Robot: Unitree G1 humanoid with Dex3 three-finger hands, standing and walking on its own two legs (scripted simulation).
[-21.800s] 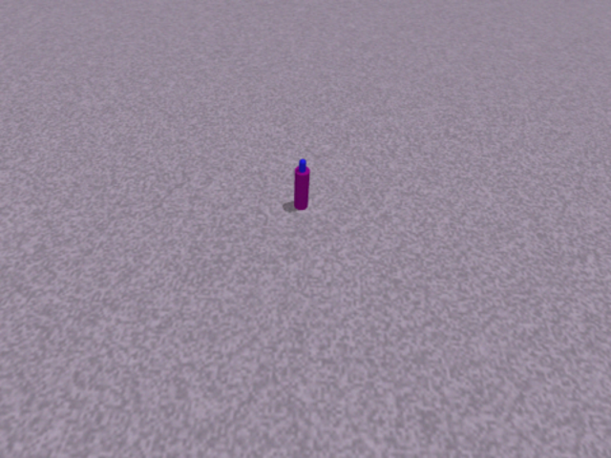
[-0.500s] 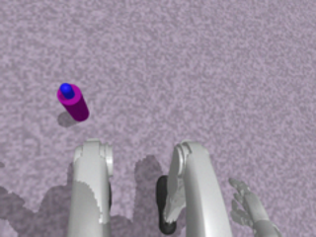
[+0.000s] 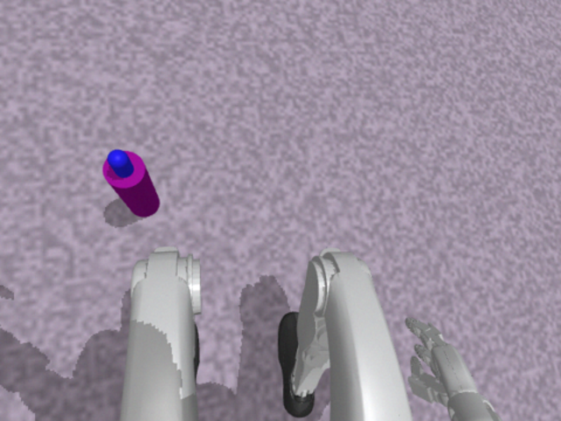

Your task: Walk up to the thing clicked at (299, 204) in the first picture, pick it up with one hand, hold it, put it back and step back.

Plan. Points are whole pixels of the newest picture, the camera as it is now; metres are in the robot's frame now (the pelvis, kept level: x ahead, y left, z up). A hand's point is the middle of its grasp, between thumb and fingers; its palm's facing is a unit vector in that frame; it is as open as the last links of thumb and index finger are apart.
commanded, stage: go down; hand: left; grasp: from the side
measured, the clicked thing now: (133, 184) +0.45 +0.24 -0.25
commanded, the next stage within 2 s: approach in 0.12 s
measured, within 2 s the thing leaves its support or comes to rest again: neither
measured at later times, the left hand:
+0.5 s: hand out of the picture +0.38 +0.40 -0.04, palm faces +0.14 -0.99 +0.04, open 17.7 cm
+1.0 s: hand (77, 204) +0.40 +0.31 -0.23, palm faces +0.10 -0.99 +0.08, open 17.6 cm
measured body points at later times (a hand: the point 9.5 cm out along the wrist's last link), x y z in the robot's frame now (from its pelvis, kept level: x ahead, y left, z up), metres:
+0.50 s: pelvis +0.00 +0.00 -0.02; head +0.22 +0.09 +0.36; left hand +0.37 +0.45 -0.04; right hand +0.17 -0.27 -0.11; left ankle +0.08 +0.12 -0.35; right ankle +0.10 -0.12 -0.35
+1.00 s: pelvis -0.01 +0.01 -0.09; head +0.23 +0.15 +0.26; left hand +0.39 +0.37 -0.23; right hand +0.15 -0.26 -0.14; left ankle +0.08 +0.12 -0.35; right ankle +0.10 -0.12 -0.35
